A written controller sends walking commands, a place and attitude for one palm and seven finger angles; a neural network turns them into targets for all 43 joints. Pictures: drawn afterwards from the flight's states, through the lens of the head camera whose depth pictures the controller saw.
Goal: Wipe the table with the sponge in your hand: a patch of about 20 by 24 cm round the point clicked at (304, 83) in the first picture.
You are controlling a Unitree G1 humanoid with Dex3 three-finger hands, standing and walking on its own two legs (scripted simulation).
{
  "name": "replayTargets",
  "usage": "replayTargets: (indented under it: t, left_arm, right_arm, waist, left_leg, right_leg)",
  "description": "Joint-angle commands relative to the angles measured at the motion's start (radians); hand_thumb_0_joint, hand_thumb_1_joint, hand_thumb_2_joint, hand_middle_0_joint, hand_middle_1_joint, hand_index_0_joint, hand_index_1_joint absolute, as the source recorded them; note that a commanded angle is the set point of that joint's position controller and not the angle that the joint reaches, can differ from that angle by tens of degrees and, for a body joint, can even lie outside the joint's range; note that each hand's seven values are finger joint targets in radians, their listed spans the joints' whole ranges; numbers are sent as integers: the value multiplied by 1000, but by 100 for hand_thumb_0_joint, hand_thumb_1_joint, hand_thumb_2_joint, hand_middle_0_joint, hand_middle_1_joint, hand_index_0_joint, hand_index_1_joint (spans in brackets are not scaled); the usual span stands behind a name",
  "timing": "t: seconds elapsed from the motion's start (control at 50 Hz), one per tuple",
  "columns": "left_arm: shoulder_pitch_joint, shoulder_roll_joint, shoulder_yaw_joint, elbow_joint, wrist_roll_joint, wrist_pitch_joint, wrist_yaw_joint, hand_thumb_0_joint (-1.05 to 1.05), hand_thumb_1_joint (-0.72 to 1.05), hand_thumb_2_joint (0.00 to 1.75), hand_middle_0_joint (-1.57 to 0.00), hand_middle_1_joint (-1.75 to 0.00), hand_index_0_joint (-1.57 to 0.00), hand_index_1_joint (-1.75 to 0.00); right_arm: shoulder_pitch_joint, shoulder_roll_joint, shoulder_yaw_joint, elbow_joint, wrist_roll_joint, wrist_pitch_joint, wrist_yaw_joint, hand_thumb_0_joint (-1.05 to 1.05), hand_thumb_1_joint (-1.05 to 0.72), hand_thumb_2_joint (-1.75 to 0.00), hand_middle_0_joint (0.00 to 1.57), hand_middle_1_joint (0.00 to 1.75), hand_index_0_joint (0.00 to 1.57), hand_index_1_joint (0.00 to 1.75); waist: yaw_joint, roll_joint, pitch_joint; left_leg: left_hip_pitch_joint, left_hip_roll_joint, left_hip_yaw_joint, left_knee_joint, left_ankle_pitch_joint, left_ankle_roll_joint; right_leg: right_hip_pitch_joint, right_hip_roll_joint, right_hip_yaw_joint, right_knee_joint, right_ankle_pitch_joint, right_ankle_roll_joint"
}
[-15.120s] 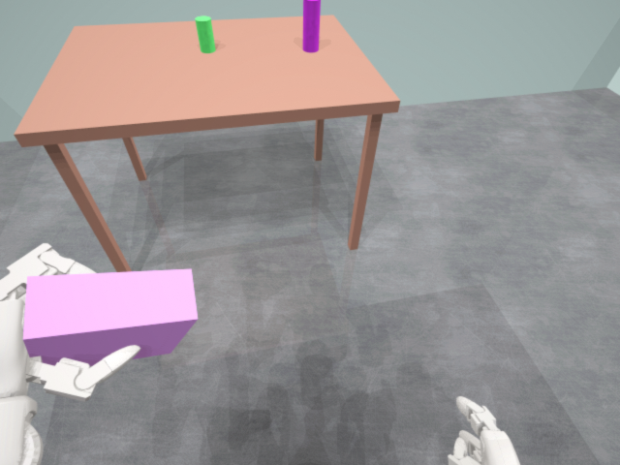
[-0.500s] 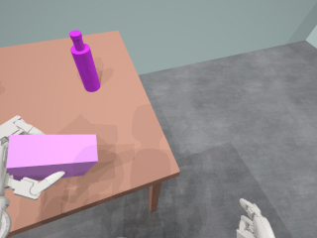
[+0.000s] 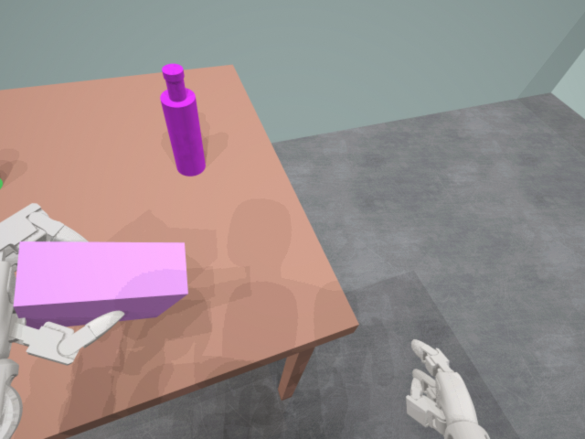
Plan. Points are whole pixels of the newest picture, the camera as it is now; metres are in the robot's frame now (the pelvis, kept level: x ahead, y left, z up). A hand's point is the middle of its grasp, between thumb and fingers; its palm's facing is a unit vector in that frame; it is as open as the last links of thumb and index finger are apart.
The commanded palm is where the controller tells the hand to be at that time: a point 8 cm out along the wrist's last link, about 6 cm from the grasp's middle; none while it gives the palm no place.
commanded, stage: come to a stop and stand still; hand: left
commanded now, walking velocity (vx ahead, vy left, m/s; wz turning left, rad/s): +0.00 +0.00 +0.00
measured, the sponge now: (127, 286) +0.24 +0.20 +0.12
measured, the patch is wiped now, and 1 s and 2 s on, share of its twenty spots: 0.00 0.00 0.00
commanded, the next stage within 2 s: look again from close up in 0.58 s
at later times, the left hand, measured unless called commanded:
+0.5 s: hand (57, 314) +0.20 +0.24 +0.14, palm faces +0.32 -0.86 -0.41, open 9.5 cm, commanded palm +0.14 +0.28 +0.17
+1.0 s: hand (70, 314) +0.20 +0.23 +0.14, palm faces +0.33 -0.86 -0.39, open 9.5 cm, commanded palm +0.14 +0.27 +0.17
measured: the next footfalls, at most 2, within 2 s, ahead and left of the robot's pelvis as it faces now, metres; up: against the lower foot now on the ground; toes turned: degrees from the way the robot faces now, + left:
none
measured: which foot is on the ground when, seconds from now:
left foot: down 0.00-1.00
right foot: down 0.00-1.00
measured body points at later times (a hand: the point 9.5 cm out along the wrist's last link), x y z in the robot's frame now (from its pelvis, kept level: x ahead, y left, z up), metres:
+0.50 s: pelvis -0.02 +0.00 +0.00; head +0.01 +0.02 +0.45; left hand +0.18 +0.29 +0.17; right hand +0.15 -0.23 -0.07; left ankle +0.01 +0.08 -0.74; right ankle -0.01 -0.14 -0.74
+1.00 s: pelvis -0.02 -0.01 +0.00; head +0.00 +0.01 +0.45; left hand +0.18 +0.28 +0.17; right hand +0.16 -0.24 -0.07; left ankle +0.01 +0.08 -0.74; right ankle -0.01 -0.14 -0.74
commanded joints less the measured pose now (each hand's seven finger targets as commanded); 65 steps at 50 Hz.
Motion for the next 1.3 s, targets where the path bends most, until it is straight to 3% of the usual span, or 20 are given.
replayTargets:
  t: [0.0,0.16,0.18,0.26,0.28,0.36,0.38,0.46,0.48,0.56,0.58,1.04,1.06,1.08,1.1,1.12,1.16,1.2,1.24,1.28]
  left_arm:
    - [-53,156,113,-246,-9,-86,17,0,10,130,-120,-160,-120,-160]
    - [-24,169,130,-201,-4,-95,18,0,10,130,-120,-160,-120,-160]
    - [-28,130,95,-206,-7,-100,12,0,10,130,-120,-160,-120,-160]
    - [-31,181,134,-220,1,-103,20,0,10,130,-120,-160,-120,-160]
    - [-31,143,104,-223,-4,-106,16,0,10,130,-120,-160,-120,-160]
    - [-7,173,135,-186,-6,-97,19,0,10,130,-120,-160,-120,-160]
    - [-22,127,95,-192,-11,-99,15,0,10,130,-120,-160,-120,-160]
    - [-18,167,125,-177,-7,-92,20,0,10,130,-120,-160,-120,-160]
    - [-32,119,82,-182,-10,-93,15,0,10,130,-120,-160,-120,-160]
    - [-33,155,108,-186,-8,-86,19,0,10,130,-120,-160,-120,-160]
    - [-42,123,80,-193,-12,-87,16,0,10,130,-120,-160,-120,-160]
    - [-33,134,84,-194,-22,-71,21,0,10,130,-120,-160,-120,-160]
    - [-967,928,360,-514,3,-232,22,0,10,130,-120,-160,-120,-160]
    - [-655,383,280,53,103,-11,-24,0,10,130,-120,-160,-120,-160]
    - [-480,232,89,105,24,59,-50,0,10,130,-120,-160,-120,-160]
    - [-455,230,160,54,-11,97,-84,0,10,130,-120,-160,-120,-160]
    - [-219,174,94,135,-62,225,-146,0,10,130,-120,-160,-120,-160]
    - [-191,190,34,26,5,260,-176,0,10,130,-120,-160,-120,-160]
    - [-149,251,62,-20,62,249,-181,0,10,130,-120,-160,-120,-160]
    - [-205,284,108,-150,54,183,-161,0,10,130,-120,-160,-120,-160]
  right_arm:
    - [-54,-155,-66,-145,8,-55,-18,0,-90,-90,20,30,20,30]
    - [-55,-164,-72,-137,14,-62,-22,0,-90,-90,20,30,20,30]
    - [-49,-154,-69,-141,12,-61,-23,0,-90,-90,20,30,20,30]
    - [-52,-166,-75,-135,15,-71,-26,0,-90,-90,20,30,20,30]
    - [-46,-155,-72,-138,13,-70,-26,0,-90,-90,20,30,20,30]
    - [-44,-165,-78,-130,17,-74,-28,0,-90,-90,20,30,20,30]
    - [-38,-155,-75,-134,17,-73,-28,0,-90,-90,20,30,20,30]
    - [-44,-165,-80,-128,19,-76,-31,0,-90,-90,20,30,20,30]
    - [-39,-156,-76,-132,18,-74,-31,0,-90,-90,20,30,20,30]
    - [-48,-167,-80,-128,21,-76,-32,0,-90,-90,20,30,20,30]
    - [-45,-158,-76,-134,20,-74,-32,0,-90,-90,20,30,20,30]
    - [-46,-160,-80,-136,23,-70,-38,0,-90,-90,20,30,20,30]
    - [103,-212,102,-244,114,-24,-107,0,-90,-90,20,30,20,30]
    - [-74,-132,-86,-54,-7,-92,-80,0,-90,-90,20,30,20,30]
    - [-48,-193,-86,-82,8,-104,-28,0,-90,-90,20,30,20,30]
    - [-65,-209,-102,-70,10,-112,-23,0,-90,-90,20,30,20,30]
    - [-123,-206,-75,-81,41,-99,-7,0,-90,-90,20,30,20,30]
    - [-139,-206,-68,-103,41,-95,8,0,-90,-90,20,30,20,30]
    - [-142,-206,-66,-114,32,-81,9,0,-90,-90,20,30,20,30]
    - [-172,-187,-61,-133,22,-77,4,0,-90,-90,20,30,20,30]
  waist:
    - [-9,175,-215]
    - [-8,149,-192]
    - [-12,145,-183]
    - [-6,165,-189]
    - [-12,151,-190]
    - [-10,122,-181]
    - [-16,117,-179]
    - [-10,129,-176]
    - [-16,127,-168]
    - [-12,128,-178]
    - [-15,135,-173]
    - [-10,109,-189]
    - [-41,360,-190]
    - [57,375,-268]
    - [19,285,-245]
    - [56,215,-310]
    - [81,152,-269]
    - [73,96,-191]
    - [60,43,-171]
    - [54,50,-227]
  left_leg:
    - [80,136,-122,-90,285,-55]
    - [43,133,-135,-136,78,-50]
    - [31,136,-132,-141,58,-47]
    - [30,131,-140,-141,37,-45]
    - [28,132,-132,-135,39,-40]
    - [36,123,-132,-123,33,-35]
    - [34,123,-127,-122,31,-33]
    - [39,121,-128,-120,20,-29]
    - [29,121,-127,-124,14,-28]
    - [50,117,-126,-112,39,-27]
    - [39,118,-126,-119,21,-25]
    - [67,119,-126,-101,107,-20]
    - [-191,107,-160,-207,-226,27]
    - [126,70,-123,-114,42,-71]
    - [152,57,-147,-106,206,-129]
    - [205,59,-106,-67,215,-112]
    - [146,39,-72,-56,205,-97]
    - [92,43,-63,-57,207,-58]
    - [70,39,-57,-41,201,-36]
    - [83,27,-53,-18,160,-32]
  right_leg:
    - [53,-52,26,-1,225,-47]
    - [38,-49,32,-16,129,-45]
    - [39,-52,25,-21,119,-44]
    - [42,-49,34,-14,112,-45]
    - [44,-54,30,-22,119,-46]
    - [28,-57,52,-38,122,-48]
    - [28,-60,47,-41,120,-48]
    - [21,-58,60,-46,118,-48]
    - [22,-59,57,-49,111,-48]
    - [17,-59,71,-52,129,-50]
    - [20,-60,66,-53,114,-49]
    - [37,-64,78,-56,192,-49]
    - [246,69,10,138,-16,31]
    - [-77,88,-9,173,13,-70]
    - [-139,57,-56,141,11,-82]
    - [-115,53,-43,102,70,-77]
    - [-53,48,-65,80,120,-76]
    - [-59,39,-74,69,148,-69]
    - [-74,45,-70,66,135,-64]
    - [-77,46,-65,78,103,-58]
